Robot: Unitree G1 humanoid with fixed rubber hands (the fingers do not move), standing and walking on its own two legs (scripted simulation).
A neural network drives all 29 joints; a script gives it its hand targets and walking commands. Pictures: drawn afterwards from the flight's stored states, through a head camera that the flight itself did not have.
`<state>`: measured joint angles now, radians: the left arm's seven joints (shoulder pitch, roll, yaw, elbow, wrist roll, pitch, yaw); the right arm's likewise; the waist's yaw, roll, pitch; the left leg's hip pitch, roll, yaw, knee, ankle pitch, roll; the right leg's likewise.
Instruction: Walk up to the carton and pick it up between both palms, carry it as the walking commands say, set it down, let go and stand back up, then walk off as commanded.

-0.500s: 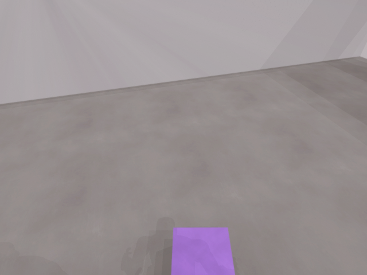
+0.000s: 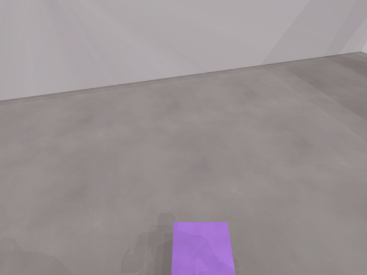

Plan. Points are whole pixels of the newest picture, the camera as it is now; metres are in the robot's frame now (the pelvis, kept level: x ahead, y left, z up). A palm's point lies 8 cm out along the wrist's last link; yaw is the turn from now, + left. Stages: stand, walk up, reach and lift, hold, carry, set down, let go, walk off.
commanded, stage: walk off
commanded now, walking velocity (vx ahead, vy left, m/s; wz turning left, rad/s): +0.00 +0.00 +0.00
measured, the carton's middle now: (201, 257) +0.46 -0.03 -0.68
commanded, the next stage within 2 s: stand in 1.10 s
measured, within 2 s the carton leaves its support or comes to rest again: neither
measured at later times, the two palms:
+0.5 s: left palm out of the picture +0.07 +0.23 -0.12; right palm out of the picture +0.03 -0.31 -0.15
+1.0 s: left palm out of the picture +0.07 +0.22 -0.14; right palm out of the picture +0.02 -0.31 -0.11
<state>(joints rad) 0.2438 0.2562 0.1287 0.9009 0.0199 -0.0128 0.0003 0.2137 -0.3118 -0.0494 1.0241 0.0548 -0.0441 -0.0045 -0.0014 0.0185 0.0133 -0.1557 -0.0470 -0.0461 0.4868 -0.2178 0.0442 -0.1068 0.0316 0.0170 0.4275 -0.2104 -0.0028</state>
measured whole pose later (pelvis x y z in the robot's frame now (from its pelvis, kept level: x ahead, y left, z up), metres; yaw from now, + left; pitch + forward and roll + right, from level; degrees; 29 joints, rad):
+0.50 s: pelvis +0.00 -0.05 -0.01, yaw -6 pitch -4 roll +3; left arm 0.24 0.26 0.13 0.91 0.02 0.05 0.00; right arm 0.21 -0.26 -0.04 0.95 0.05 0.05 -0.04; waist 0.02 0.01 0.10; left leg -0.23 -0.01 0.03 0.56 -0.26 -0.01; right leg -0.23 -0.04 0.02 0.64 -0.33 0.01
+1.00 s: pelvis -0.03 -0.02 -0.01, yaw -14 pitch -3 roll -2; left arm 0.24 0.22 0.13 0.91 0.02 0.05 0.00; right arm 0.11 -0.26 -0.04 0.85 0.05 0.04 -0.03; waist 0.01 0.01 0.13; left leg -0.27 -0.02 0.03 0.57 -0.26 0.02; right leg -0.29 0.08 0.11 0.53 -0.22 0.01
